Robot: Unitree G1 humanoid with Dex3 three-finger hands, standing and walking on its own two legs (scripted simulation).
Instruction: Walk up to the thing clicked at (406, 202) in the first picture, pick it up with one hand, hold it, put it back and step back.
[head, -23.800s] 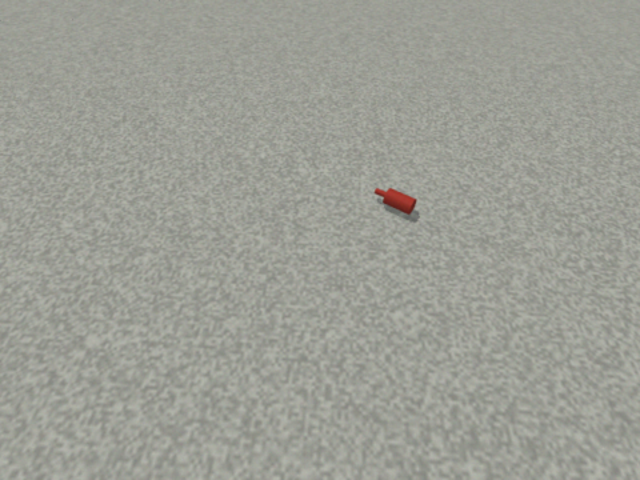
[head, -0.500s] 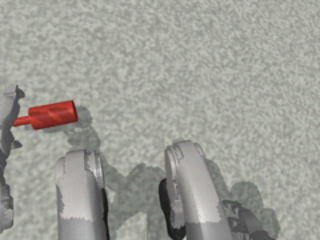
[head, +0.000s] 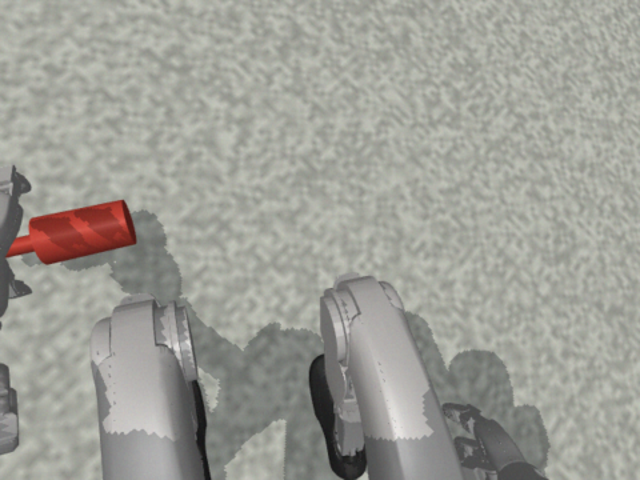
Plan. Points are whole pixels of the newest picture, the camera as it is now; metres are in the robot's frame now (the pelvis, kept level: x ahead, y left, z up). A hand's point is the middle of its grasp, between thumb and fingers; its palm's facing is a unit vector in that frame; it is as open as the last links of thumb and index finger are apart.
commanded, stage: rise first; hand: left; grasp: from above
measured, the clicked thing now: (65, 235) +0.44 +0.32 -0.30
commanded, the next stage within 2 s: approach in 1.60 s
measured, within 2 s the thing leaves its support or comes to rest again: neither
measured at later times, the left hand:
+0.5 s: hand (20, 243) +0.40 +0.33 -0.18, palm faces -0.40 -0.13 -0.91, open 13.8 cm
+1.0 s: hand (7, 237) +0.41 +0.34 -0.18, palm faces -0.41 -0.13 -0.90, open 14.0 cm
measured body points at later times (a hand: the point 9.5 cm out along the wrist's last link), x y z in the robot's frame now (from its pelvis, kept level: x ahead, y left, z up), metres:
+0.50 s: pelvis +0.00 +0.00 -0.01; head +0.22 +0.08 +0.37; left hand +0.42 +0.34 -0.13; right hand +0.08 -0.27 -0.12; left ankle +0.08 +0.14 -0.30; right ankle +0.09 -0.12 -0.30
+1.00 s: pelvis +0.00 +0.00 -0.01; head +0.23 +0.08 +0.38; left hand +0.43 +0.35 -0.12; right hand +0.08 -0.26 -0.12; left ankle +0.08 +0.14 -0.30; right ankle +0.09 -0.12 -0.30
